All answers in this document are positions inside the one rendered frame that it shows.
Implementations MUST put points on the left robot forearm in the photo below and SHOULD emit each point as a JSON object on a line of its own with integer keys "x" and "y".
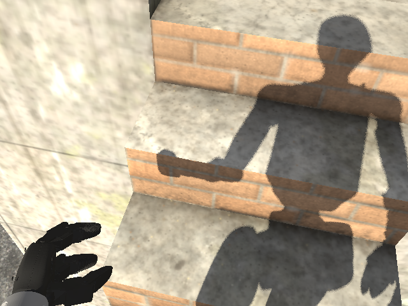
{"x": 25, "y": 298}

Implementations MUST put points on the robot left hand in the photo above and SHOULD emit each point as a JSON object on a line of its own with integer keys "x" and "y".
{"x": 42, "y": 272}

